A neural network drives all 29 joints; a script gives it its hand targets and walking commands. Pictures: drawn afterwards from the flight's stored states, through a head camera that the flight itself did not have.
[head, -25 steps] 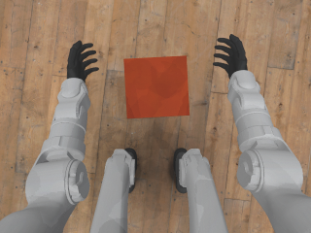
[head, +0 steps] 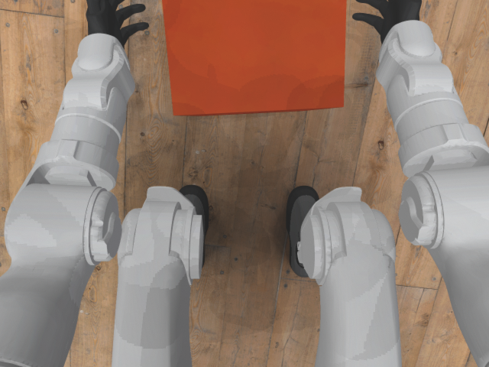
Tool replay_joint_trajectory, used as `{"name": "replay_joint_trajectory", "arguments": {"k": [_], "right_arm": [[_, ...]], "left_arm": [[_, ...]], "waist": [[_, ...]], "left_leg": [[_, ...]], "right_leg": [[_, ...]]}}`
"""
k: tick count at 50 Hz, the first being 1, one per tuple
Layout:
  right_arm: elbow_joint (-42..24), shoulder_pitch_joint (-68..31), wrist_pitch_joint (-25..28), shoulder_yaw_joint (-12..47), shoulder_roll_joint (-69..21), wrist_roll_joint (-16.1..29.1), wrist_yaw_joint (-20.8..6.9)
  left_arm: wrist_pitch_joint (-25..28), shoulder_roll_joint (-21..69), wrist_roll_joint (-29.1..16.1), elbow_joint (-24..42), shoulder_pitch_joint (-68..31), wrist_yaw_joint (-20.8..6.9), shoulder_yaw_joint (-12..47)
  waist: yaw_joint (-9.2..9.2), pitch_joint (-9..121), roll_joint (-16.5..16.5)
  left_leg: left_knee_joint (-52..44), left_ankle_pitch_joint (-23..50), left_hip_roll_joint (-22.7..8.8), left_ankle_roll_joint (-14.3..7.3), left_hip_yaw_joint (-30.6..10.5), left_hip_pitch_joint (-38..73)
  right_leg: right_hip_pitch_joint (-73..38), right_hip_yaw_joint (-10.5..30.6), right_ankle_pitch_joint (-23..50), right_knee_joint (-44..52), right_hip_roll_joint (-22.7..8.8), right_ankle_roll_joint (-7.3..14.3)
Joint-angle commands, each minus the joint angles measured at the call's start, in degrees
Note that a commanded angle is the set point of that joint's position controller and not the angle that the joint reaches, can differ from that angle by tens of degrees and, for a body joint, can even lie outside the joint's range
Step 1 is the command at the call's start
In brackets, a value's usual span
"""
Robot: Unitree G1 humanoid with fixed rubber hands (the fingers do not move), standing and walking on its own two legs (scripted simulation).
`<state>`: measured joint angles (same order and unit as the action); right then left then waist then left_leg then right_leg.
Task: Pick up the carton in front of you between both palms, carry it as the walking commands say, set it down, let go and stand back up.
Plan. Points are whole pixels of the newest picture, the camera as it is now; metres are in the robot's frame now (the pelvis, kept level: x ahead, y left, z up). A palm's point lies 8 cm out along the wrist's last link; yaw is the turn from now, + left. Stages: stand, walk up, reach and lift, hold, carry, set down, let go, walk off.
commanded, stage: reach and lift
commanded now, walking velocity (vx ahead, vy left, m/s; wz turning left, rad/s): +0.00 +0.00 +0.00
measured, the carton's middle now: (251, 47) +0.52 -0.01 -0.26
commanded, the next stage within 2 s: none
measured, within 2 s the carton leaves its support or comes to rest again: leaves its support in 0.86 s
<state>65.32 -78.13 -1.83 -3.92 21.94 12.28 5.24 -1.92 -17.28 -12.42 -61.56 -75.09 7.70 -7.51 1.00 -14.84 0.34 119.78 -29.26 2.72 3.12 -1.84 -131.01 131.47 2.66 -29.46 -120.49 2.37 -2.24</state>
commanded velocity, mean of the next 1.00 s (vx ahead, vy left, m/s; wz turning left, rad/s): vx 0.00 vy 0.00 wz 0.00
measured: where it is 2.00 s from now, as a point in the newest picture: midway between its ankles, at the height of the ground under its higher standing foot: (247, 245)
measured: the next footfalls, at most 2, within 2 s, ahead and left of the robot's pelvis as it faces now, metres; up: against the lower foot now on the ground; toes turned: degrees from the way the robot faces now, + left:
none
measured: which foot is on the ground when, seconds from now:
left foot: down 0.00-1.00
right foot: down 0.00-1.00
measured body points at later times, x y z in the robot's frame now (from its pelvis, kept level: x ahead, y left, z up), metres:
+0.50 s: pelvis +0.01 +0.00 -0.01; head +0.37 -0.01 +0.25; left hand +0.54 +0.17 -0.20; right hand +0.54 -0.18 -0.20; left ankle +0.13 +0.13 -0.35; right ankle +0.12 -0.13 -0.35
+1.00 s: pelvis +0.01 +0.00 -0.02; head +0.35 -0.01 +0.28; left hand +0.54 +0.15 -0.16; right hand +0.55 -0.16 -0.16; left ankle +0.13 +0.13 -0.35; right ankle +0.12 -0.13 -0.35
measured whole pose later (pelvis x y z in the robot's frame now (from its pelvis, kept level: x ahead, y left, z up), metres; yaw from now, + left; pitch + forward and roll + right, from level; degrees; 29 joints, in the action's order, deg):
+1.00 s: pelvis +0.01 +0.00 -0.02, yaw +0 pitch +37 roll +1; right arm 56.6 -73.3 -7.8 -3.7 14.5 10.6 9.5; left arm -7.5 -11.7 -11.1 -53.9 -71.0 11.1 -9.2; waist 0.3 -11.5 0.9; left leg 125.7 -32.4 5.3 4.6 -3.1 -130.5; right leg 130.8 3.5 -32.7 -126.3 4.4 -3.6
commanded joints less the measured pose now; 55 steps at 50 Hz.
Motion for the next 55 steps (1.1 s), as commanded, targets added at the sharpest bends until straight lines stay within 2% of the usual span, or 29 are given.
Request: {"name": "replay_joint_trajectory", "arguments": {"k": [1,5,8,11,14,18,26,29,30,32,34,36,38,41,46,48,52,55], "right_arm": [[-4.0,-15.1,2.3,0.6,7.8,1.1,0.3],[-7.0,-17.5,3.2,1.9,8.4,2.6,1.0],[-7.3,-15.9,3.2,2.8,7.3,2.9,1.2],[-7.4,-12.2,3.1,2.9,5.6,2.6,1.3],[-5.5,-9.9,2.8,2.2,4.2,1.6,1.1],[-5.0,-10.1,3.1,1.3,3.6,0.8,1.0],[-6.2,-15.3,3.7,5.1,-1.3,2.8,1.3],[-4.4,-16.5,3.8,4.4,-2.3,1.1,2.0],[-4.3,-17.3,3.8,4.7,-3.9,0.7,1.9],[-4.9,-23.7,4.0,8.8,-17.8,1.1,-0.3],[-5.4,-31.0,3.3,12.3,-33.9,0.6,-3.7],[-6.6,-34.4,1.8,12.4,-44.7,-0.9,-7.0],[-7.7,-34.7,0.7,11.4,-49.7,-1.9,-9.1],[-11.6,-34.6,-0.5,12.0,-56.5,-1.6,-10.9],[-23.3,-35.2,-2.6,17.9,-65.5,1.9,-10.6],[-28.1,-33.9,-4.0,19.7,-68.3,2.1,-10.1],[-33.2,-29.1,-7.9,19.6,-72.9,-0.9,-10.6],[-29.0,-24.7,-11.1,16.3,-75.8,-5.1,-11.9]], "left_arm": [[2.4,-7.7,-1.0,3.9,-14.1,0.1,0.3],[3.3,-8.4,-2.8,6.0,-16.5,0.5,1.5],[3.2,-6.9,-4.3,4.7,-14.9,0.0,3.5],[3.2,-6.3,-3.9,4.6,-11.5,0.1,3.6],[3.2,-6.2,-2.4,3.0,-9.2,0.3,2.1],[3.7,-5.4,-0.9,3.2,-9.8,0.2,1.1],[3.9,0.9,-3.7,3.9,-15.7,0.6,6.6],[3.9,2.9,-2.6,1.9,-16.8,1.2,5.8],[3.9,4.7,-2.1,1.3,-17.1,1.2,5.8],[4.2,17.1,-2.4,2.5,-23.4,-1.2,9.6],[3.5,32.0,-1.2,3.2,-30.9,-4.7,12.8],[2.0,42.0,1.2,4.2,-35.0,-8.0,12.5],[0.8,47.7,2.5,5.7,-36.0,-10.2,11.7],[-0.6,54.3,1.8,9.9,-37.1,-12.1,13.0],[-2.8,63.1,-1.9,21.0,-38.1,-12.3,19.0],[-4.3,65.8,-1.9,25.3,-36.8,-11.9,20.8],[-8.0,69.7,1.0,30.6,-32.2,-12.3,21.4],[-11.0,71.8,5.0,26.8,-27.9,-13.7,18.4]], "waist": [[0.27,66.4,-1.4],[0.06,69.2,-1.6],[-0.96,69.7,-2.2],[-0.41,71.7,-2.2],[0.33,66.6,-2.4],[0.20,63.2,-1.8],[-0.67,64.1,-1.5],[-1.11,62.6,-1.2],[-0.98,62.0,-1.4],[-0.69,62.1,-2.2],[-0.55,62.1,-2.0],[-0.44,60.7,-1.6],[-0.36,60.1,-1.3],[-0.60,65.9,-1.3],[-1.15,87.7,-1.2],[-1.32,94.9,-1.3],[-0.88,96.1,-1.6],[-0.50,84.5,-1.8]], "left_leg": [[-6.6,10.7,-1.6,0.1,4.2,34.1],[-4.5,13.9,-1.2,-0.1,4.3,34.4],[-3.2,17.4,-0.8,-0.1,4.2,34.3],[-3.2,18.8,-0.4,0.1,4.6,35.1],[-3.8,16.7,-0.3,0.0,4.5,32.0],[-4.3,15.3,-0.2,-0.2,4.1,30.2],[-4.9,13.8,0.6,-0.2,3.8,33.0],[-5.5,12.3,1.3,-0.1,3.5,33.0],[-5.7,12.0,1.6,-0.2,3.4,33.4],[-5.3,12.4,2.5,-0.8,3.8,32.5],[-4.6,12.2,3.5,-0.9,4.1,30.8],[-3.9,10.9,4.5,-1.1,4.8,29.6],[-3.5,11.4,5.1,-1.3,5.5,29.3],[-2.4,15.9,5.6,-1.3,6.5,31.4],[-1.8,25.0,6.5,-0.8,7.8,42.0],[-2.6,25.7,7.0,-0.7,8.2,44.9],[-6.7,19.8,7.7,-0.6,8.6,44.3],[-11.1,10.5,7.6,-0.8,8.3,38.0]], "right_leg": [[-33.6,-3.2,9.4,7.7,-1.9,0.0],[-35.5,-3.3,13.0,5.7,-1.4,0.0],[-37.7,-3.6,17.2,4.5,-1.2,-0.2],[-39.4,-3.9,19.1,4.2,-0.9,-0.4],[-36.1,-3.6,17.1,4.6,-0.8,-0.4],[-32.3,-3.3,15.2,5.2,-0.7,-0.3],[-32.3,-3.6,12.4,6.2,-0.2,-0.2],[-31.9,-3.7,10.5,6.7,0.2,0.0],[-31.7,-3.9,10.2,6.8,0.5,0.2],[-32.1,-3.8,11.0,6.7,1.7,0.7],[-31.9,-3.8,11.8,5.9,2.8,0.9],[-30.3,-4.6,10.7,5.2,3.6,0.9],[-29.8,-5.2,11.0,4.6,4.3,1.1],[-33.0,-5.8,15.7,3.6,5.1,1.3],[-43.4,-7.3,25.0,3.0,5.7,0.6],[-47.2,-7.7,26.3,3.8,6.3,0.3],[-47.7,-8.4,20.8,7.5,7.3,0.3],[-41.1,-8.3,11.4,12.1,7.4,0.7]]}}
